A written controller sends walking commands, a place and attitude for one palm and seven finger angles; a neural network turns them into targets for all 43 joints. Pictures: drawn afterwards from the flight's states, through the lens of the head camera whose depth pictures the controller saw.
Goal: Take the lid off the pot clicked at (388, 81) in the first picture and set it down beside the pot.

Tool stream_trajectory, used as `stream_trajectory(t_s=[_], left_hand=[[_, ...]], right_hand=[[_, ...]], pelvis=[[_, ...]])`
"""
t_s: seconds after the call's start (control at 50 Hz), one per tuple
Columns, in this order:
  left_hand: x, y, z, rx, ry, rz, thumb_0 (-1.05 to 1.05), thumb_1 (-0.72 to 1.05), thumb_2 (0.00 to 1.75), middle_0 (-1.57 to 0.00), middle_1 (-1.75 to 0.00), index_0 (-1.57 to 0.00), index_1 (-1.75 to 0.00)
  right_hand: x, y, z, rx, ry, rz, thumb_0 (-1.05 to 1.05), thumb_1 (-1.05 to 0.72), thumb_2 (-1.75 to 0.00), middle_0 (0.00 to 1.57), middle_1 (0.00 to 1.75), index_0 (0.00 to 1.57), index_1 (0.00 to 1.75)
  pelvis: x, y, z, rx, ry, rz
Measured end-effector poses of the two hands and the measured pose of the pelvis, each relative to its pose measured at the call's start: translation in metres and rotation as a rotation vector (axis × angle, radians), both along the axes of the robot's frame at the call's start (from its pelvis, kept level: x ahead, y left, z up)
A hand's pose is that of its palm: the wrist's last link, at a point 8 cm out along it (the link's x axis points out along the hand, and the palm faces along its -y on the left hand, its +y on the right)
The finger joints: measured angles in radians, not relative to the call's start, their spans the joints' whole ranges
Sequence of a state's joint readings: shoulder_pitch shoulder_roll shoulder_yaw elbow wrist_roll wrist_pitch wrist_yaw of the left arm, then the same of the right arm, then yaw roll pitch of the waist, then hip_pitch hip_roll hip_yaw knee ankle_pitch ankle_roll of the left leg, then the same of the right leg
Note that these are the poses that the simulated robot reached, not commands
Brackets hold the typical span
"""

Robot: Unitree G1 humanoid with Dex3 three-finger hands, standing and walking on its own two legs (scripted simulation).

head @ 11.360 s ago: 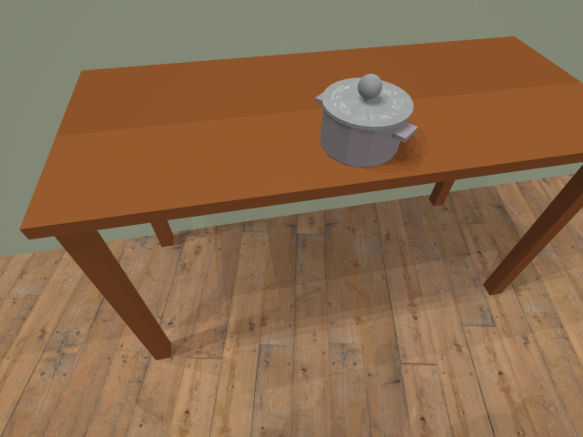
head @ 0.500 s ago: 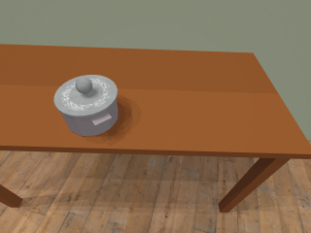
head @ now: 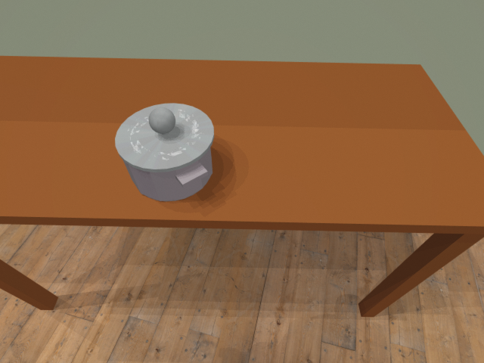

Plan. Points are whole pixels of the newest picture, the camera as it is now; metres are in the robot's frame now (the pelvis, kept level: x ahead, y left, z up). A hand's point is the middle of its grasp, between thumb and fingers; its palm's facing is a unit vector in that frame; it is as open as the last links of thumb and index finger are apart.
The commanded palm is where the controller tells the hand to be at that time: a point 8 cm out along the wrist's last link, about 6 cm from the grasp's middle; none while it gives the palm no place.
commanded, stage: come to a stop and stand still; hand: left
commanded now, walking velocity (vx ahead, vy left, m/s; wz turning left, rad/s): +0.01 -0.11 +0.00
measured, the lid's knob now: (162, 120) +0.49 +0.18 +0.12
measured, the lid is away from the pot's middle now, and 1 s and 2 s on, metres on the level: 0.00 0.00 0.00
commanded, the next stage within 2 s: look again from close up in 0.98 s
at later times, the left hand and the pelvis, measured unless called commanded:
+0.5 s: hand out of the picture +0.03 +0.15 -0.17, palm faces +0.03 -0.98 -0.17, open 7.3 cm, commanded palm none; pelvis +0.04 -0.01 +0.01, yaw +0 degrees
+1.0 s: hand out of the picture +0.02 +0.16 -0.17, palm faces +0.03 -0.98 -0.20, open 7.4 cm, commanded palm none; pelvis +0.02 +0.00 +0.00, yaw +0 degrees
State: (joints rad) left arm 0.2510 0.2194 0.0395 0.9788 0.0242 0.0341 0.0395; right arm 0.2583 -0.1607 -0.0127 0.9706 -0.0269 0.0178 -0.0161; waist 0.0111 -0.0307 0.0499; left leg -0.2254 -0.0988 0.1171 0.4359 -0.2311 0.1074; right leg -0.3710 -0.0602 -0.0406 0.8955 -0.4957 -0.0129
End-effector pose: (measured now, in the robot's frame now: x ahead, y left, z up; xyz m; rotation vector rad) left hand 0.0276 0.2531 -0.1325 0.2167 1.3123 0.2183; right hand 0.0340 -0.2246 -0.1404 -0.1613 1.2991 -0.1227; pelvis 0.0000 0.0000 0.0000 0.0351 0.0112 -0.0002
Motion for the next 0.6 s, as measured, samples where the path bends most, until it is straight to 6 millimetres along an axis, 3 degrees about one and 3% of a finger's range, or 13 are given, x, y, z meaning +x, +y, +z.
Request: stream_trajectory(t_s=[0.1,0.16,0.24,0.42,0.6], left_hand=[[0.022,-0.014,-0.001,-0.018,-0.052,-0.023,0.0,0.91,0.9,-0.19,-0.3,-0.2,-0.3],[0.026,-0.028,0.0,-0.051,-0.057,-0.025,0.0,0.91,0.9,-0.19,-0.3,-0.2,-0.3],[0.027,-0.033,-0.001,-0.064,-0.039,-0.025,0.0,0.94,0.9,-0.2,-0.3,-0.2,-0.3],[0.008,-0.042,-0.007,-0.098,0.047,0.0,0.0,0.93,0.9,-0.2,-0.3,-0.2,-0.3],[-0.019,-0.058,-0.01,-0.137,0.118,0.033,0.0,0.91,0.9,-0.19,-0.3,-0.2,-0.3]], right_hand=[[-0.009,0.003,-0.008,0.018,0.022,-0.025,0.01,-0.92,-0.9,0.2,0.3,0.2,0.3],[-0.015,0.005,-0.007,0.025,0.06,-0.041,0.01,-0.92,-0.9,0.2,0.3,0.2,0.3],[-0.024,0.006,0.0,0.021,0.094,-0.062,0.01,-0.92,-0.9,0.2,0.3,0.2,0.3],[-0.034,0.005,0.006,0.004,0.159,-0.074,0.01,-0.91,-0.9,0.2,0.3,0.2,0.3],[-0.027,0.007,0.006,0.002,0.155,-0.063,0.01,-0.91,-0.9,0.2,0.3,0.2,0.3]], pelvis=[[0.007,-0.001,-0.003,0.011,-0.014,0.005],[0.013,-0.001,0.002,-0.017,-0.026,0.006],[0.021,-0.005,0.006,-0.029,-0.024,-0.001],[0.033,-0.009,0.008,-0.035,-0.03,0.002],[0.036,-0.009,0.009,-0.035,-0.037,0.007]])
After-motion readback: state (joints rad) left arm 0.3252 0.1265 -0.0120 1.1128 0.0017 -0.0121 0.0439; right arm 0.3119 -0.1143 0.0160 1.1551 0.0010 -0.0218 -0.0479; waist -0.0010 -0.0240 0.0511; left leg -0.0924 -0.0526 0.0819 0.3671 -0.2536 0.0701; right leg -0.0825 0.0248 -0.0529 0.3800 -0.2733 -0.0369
